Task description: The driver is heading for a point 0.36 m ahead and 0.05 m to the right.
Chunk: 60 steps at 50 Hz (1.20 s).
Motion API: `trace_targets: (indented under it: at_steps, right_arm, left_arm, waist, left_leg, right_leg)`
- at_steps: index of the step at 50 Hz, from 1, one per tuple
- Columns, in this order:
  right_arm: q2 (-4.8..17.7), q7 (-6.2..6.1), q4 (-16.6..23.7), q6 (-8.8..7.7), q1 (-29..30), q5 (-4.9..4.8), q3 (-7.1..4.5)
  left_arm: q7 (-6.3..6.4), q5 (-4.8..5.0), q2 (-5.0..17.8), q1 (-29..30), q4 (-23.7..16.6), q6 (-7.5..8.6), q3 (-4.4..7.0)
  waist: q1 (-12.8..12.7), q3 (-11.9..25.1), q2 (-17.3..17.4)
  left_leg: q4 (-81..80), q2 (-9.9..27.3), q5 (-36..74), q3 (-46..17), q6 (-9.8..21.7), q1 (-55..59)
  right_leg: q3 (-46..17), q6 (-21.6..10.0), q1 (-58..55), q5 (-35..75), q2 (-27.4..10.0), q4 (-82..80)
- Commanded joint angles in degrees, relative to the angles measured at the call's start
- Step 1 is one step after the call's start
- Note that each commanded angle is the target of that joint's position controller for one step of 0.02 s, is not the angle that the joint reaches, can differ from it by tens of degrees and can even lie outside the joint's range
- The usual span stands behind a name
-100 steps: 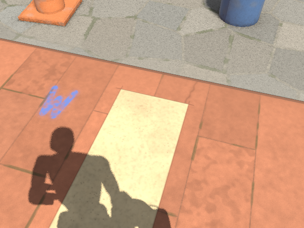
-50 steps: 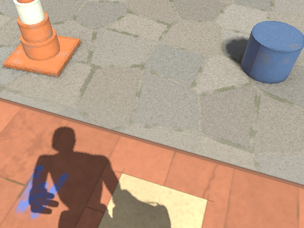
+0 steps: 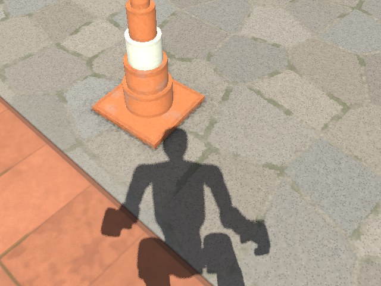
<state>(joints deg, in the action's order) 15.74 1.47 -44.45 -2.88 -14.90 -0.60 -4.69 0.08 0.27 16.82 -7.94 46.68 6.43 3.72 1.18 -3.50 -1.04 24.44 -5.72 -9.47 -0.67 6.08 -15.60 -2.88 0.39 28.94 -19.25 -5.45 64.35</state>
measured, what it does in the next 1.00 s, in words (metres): walks ahead: right foot, then left foot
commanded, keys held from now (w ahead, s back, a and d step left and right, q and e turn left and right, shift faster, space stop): w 0.20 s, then no key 0.80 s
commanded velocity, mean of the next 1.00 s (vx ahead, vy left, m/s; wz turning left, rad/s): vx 0.22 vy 0.00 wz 0.11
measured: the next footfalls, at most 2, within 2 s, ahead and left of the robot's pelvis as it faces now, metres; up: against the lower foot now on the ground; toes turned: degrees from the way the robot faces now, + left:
right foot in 0.30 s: +0.39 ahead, -0.15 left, +0.00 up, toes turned +3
left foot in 0.68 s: +0.36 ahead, +0.10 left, +0.00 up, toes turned +3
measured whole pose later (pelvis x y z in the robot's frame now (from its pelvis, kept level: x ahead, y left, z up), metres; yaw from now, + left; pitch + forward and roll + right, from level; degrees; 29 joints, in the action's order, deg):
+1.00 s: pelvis +0.34 -0.04 +0.00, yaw +4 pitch -1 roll -1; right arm 13.1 -1.9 -54.1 -0.5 -10.7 0.2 -2.6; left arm 0.4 -0.3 14.4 -7.2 56.9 0.0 1.3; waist -0.4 -1.8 -0.1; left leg 29.5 1.4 -16.6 -1.8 -1.3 -12.0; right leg 1.6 -0.4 12.0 -15.2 0.3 28.2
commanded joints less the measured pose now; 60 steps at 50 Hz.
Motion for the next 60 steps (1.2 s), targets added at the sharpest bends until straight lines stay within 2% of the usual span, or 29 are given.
trace_targets:
  at_steps: [1, 5, 7, 10, 13, 14, 15, 16, 17, 18, 19, 20, 21, 22, 23, 25, 27, 29, 31, 32, 33, 34, 35, 36, 37, 39, 42, 47, 60]
  right_arm:
    - [7.7, -1.15, 4.4, -1.46, 1.6, 0.19, -1.60]
    - [8.2, -2.08, 2.6, -1.28, -1.7, 0.03, -1.49]
    - [8.6, -2.05, 1.5, -1.30, -3.8, -0.03, -1.46]
    - [8.6, -1.98, -0.2, -1.16, -6.1, -0.31, -1.42]
    - [8.6, -2.67, -1.3, -0.12, -6.2, 0.15, -1.45]
    - [8.8, -2.84, -1.2, 0.17, -5.2, 0.23, -1.49]
    - [8.5, -2.92, -0.7, 0.38, -3.9, 0.15, -1.22]
    - [6.5, -2.94, 0.4, 0.41, -4.1, 0.91, -0.37]
    - [2.2, -2.61, -0.7, -0.13, -14.1, 0.82, 1.02]
    - [4.8, -2.31, -2.6, -0.28, -16.4, 0.00, 0.70]
    - [8.9, -2.31, -1.8, 0.15, -11.1, -0.98, -0.39]
    - [8.8, -2.70, -0.5, 0.87, -5.9, -0.89, -0.40]
    - [8.2, -3.06, 0.1, 1.67, -3.3, -0.09, -0.46]
    - [7.2, -3.38, 0.2, 2.59, -3.2, 0.37, -0.59]
    - [5.5, -3.62, -0.4, 3.37, -4.8, 0.40, -0.30]
    - [3.0, -4.13, -1.1, 3.80, -6.2, 0.53, 0.36]
    - [2.8, -4.28, -1.3, 3.81, -4.9, 0.75, 0.71]
    - [3.9, -4.15, -1.8, 4.22, -3.6, 0.64, 0.44]
    - [3.7, -3.95, -2.2, 4.51, -2.2, 0.91, 0.36]
    - [3.6, -3.90, -2.2, 4.49, -1.3, 1.38, 0.37]
    - [4.0, -3.96, -1.8, 4.41, -0.1, 2.01, 0.37]
    - [5.5, -4.17, -1.2, 4.16, 0.7, 2.21, 0.27]
    - [9.4, -4.40, -1.4, 4.09, 2.2, 1.43, -0.55]
    - [7.7, -4.05, -2.4, 3.83, 2.4, 1.14, -0.57]
    - [5.4, -3.81, -2.7, 3.37, 2.6, 1.45, -0.01]
    - [4.4, -3.50, -3.3, 2.36, 3.7, 1.53, 0.36]
    - [4.7, -3.45, -4.9, 1.53, 2.6, 0.93, 0.34]
    - [4.8, -3.60, -7.0, 1.73, 3.1, 0.76, 0.53]
    - [4.2, -3.75, -12.1, 2.59, 4.8, 0.74, 1.00]
  left_arm:
    - [0.18, -0.88, 4.8, -2.3, -2.5, -0.67, 1.36]
    - [-0.30, -0.66, 2.5, 5.5, -4.5, -0.60, 0.22]
    - [-0.85, -0.10, 2.3, 9.1, -5.4, -0.26, -0.11]
    - [-1.57, 0.30, 3.6, 12.2, -6.6, 0.20, 0.02]
    - [-2.25, -0.80, 5.1, 9.8, -6.4, 1.00, 0.55]
    - [-2.26, -1.09, 6.0, 6.3, -5.4, 1.26, 0.97]
    - [-2.13, -1.64, 7.2, 0.4, -3.5, 1.54, 1.62]
    - [-1.95, -2.55, 10.0, -6.1, -2.4, 1.73, 2.11]
    - [-1.79, -2.96, 13.1, -10.9, -1.3, 1.01, 2.71]
    - [-2.31, -1.15, 8.8, -13.5, -0.1, 0.16, 1.81]
    - [-2.37, -0.08, 7.3, -9.5, -1.0, -0.44, 1.24]
    - [-2.12, -0.39, 5.8, -4.4, -1.7, -1.02, 0.61]
    - [-1.96, -0.79, 3.8, -0.4, -2.0, -1.40, -0.30]
    - [-1.87, -1.28, 2.8, 1.7, -1.9, -1.49, -0.74]
    - [-1.94, -1.72, 2.6, 3.2, -1.5, -1.67, -0.86]
    - [-1.74, -2.07, 3.3, 4.5, -0.6, -1.72, -0.68]
    - [-1.29, -1.67, 4.6, 3.9, 0.5, -2.02, -0.29]
    - [-0.92, -1.27, 5.3, 3.6, 1.3, -2.79, -0.25]
    - [-0.77, -0.90, 4.9, 4.8, 1.7, -3.63, -0.63]
    - [-0.78, -0.72, 4.1, 4.9, 2.0, -3.90, -1.01]
    - [-0.86, -0.83, 2.7, 3.6, 2.8, -4.01, -1.57]
    - [-0.92, -1.31, 1.8, 2.1, 3.4, -4.04, -1.97]
    - [-1.02, -1.45, 2.3, -1.0, 3.7, -4.00, -1.66]
    - [-0.73, -1.44, 2.4, -0.2, 4.0, -4.28, -1.70]
    - [-0.46, -1.19, 2.9, 0.8, 4.1, -4.55, -1.62]
    - [0.08, -1.11, 2.4, 0.5, 4.9, -5.10, -1.73]
    - [0.22, -1.01, 2.7, 0.3, 5.8, -5.31, -1.63]
    - [0.38, -0.51, 3.1, 1.0, 7.5, -5.83, -1.45]
    - [1.31, -0.39, 3.9, 0.5, 11.4, -6.67, -1.29]
  waist:
    - [-2.2, 5.1, 3.1]
    - [1.1, 3.2, 4.7]
    - [3.1, 2.2, 5.4]
    - [4.1, 0.6, 5.5]
    - [2.2, 1.5, 6.6]
    - [0.3, 3.6, 7.4]
    - [-3.0, 7.4, 6.7]
    - [-5.2, 15.0, 2.9]
    - [-3.3, 24.8, -11.1]
    - [-4.5, 30.2, -12.7]
    - [-5.1, 22.5, -7.0]
    - [-4.0, 15.9, -3.3]
    - [-2.6, 10.8, -1.4]
    - [-0.6, 8.9, -2.8]
    - [0.7, 8.2, -4.8]
    - [1.6, 8.8, -6.7]
    - [0.9, 11.4, -6.4]
    - [0.4, 11.8, -5.4]
    - [0.8, 9.2, -4.6]
    - [1.0, 7.6, -4.2]
    - [0.8, 5.8, -3.1]
    - [-0.1, 4.8, -1.2]
    - [-3.6, 3.4, 4.5]
    - [-2.6, 3.1, 6.5]
    - [-2.1, 2.5, 6.0]
    - [-2.4, 3.1, 6.6]
    - [-1.9, 5.3, 4.6]
    - [-1.6, 6.1, 2.6]
    - [-1.6, 4.6, 1.3]
  left_leg:
    - [-12.8, 14.8, 17.3, -14.5, 10.9, 5.0]
    - [-13.2, 11.3, 15.0, -8.2, 7.2, 3.1]
    - [-13.8, 11.9, 9.3, -8.6, 6.5, 3.4]
    - [-11.7, 15.1, 7.8, -11.3, 6.4, 9.5]
    - [-4.4, 16.6, 22.2, -12.1, 4.0, 15.9]
    - [-0.4, 15.8, 29.9, -11.8, 2.8, 16.6]
    - [6.5, 12.9, 36.1, -10.2, 1.1, 15.9]
    - [18.2, 9.3, 26.9, -8.3, -1.4, 9.5]
    - [41.0, 1.2, -7.7, -5.4, -6.3, -9.2]
    - [48.3, -0.7, -30.1, -10.6, -7.1, -14.6]
    - [51.6, 2.2, -27.8, -11.3, -7.3, -18.1]
    - [49.3, 4.9, -24.1, -8.3, -7.6, -19.0]
    - [45.2, 7.1, -21.4, -6.6, -8.0, -17.7]
    - [40.4, 9.3, -18.8, -6.1, -8.1, -13.2]
    - [35.8, 9.5, -17.4, -5.0, -8.5, -8.6]
    - [26.6, 9.3, -16.0, -3.1, -9.2, -3.3]
    - [19.5, 9.5, -10.4, -2.6, -9.3, 0.2]
    - [14.9, 9.3, -5.3, -2.1, -8.9, 2.9]
    - [8.6, 8.7, -0.8, -1.1, -8.0, 6.2]
    - [5.0, 8.4, 1.0, -0.8, -7.3, 8.0]
    - [1.5, 9.6, 3.3, -2.3, -6.5, 9.1]
    - [-0.8, 12.6, 5.5, -5.4, -5.4, 9.9]
    - [0.5, 13.2, 2.8, -6.1, -3.9, 7.0]
    - [-0.5, 11.5, -5.4, -5.2, -3.9, 2.0]
    - [-1.6, 10.8, -6.3, -5.0, -4.7, 0.1]
    - [-1.2, 10.4, 0.7, -4.5, -6.0, 0.9]
    - [1.0, 10.0, 8.1, -3.8, -5.9, 3.8]
    - [2.0, 9.6, 12.9, -3.2, -5.4, 5.5]
    - [0.6, 8.3, 10.6, -1.8, -5.3, 6.2]
  right_leg:
    - [0.3, 2.2, 5.3, 6.2, -1.9, -6.5]
    - [1.8, 3.1, 3.2, 22.2, 0.1, -24.1]
    - [2.4, 2.6, 1.3, 27.9, 1.4, -29.7]
    - [1.3, 1.0, 4.1, 26.6, 1.8, -33.8]
    - [1.5, -1.8, 2.5, 21.7, 3.4, -37.2]
    - [2.6, -2.9, -2.0, 21.2, 4.8, -37.9]
    - [4.1, -4.3, -10.6, 27.0, 5.7, -40.1]
    - [-1.7, -7.2, -25.0, 45.3, -1.1, -36.2]
    - [-19.9, -18.3, -47.5, 58.5, -16.3, -33.8]
    - [-29.9, -20.7, -50.2, 52.3, -18.7, -37.7]
    - [-24.2, -18.0, -43.1, 42.0, -16.5, -39.7]
    - [-18.8, -15.6, -34.7, 36.9, -13.9, -41.7]
    - [-14.8, -14.7, -26.0, 35.2, -11.8, -44.0]
    - [-11.9, -13.7, -19.4, 33.7, -9.8, -45.9]
    - [-9.1, -12.9, -14.9, 33.2, -7.8, -47.4]
    - [-4.8, -13.2, -11.8, 38.2, -6.1, -48.0]
    - [-4.0, -13.5, -12.9, 37.7, -6.5, -48.0]
    - [-4.4, -13.1, -12.8, 26.9, -6.8, -49.0]
    - [-4.4, -11.3, -9.9, 10.7, -5.4, -49.7]
    - [-4.4, -9.7, -8.4, 2.7, -4.1, -49.8]
    - [-4.3, -7.3, -7.1, -3.0, -2.7, -49.6]
    - [-3.6, -5.0, -6.4, -6.1, -0.9, -47.9]
    - [-0.8, -3.3, -6.8, -5.3, 2.8, -46.8]
    - [1.7, -2.3, -11.3, -1.9, 4.2, -44.8]
    - [2.0, -2.2, -13.4, 0.8, 4.1, -43.3]
    - [2.4, -2.6, -14.9, 6.6, 4.0, -41.4]
    - [2.4, -2.7, -16.7, 13.5, 3.6, -40.1]
    - [2.5, -2.4, -18.3, 18.7, 3.4, -39.0]
    - [2.4, -1.8, -19.4, 18.6, 3.1, -39.5]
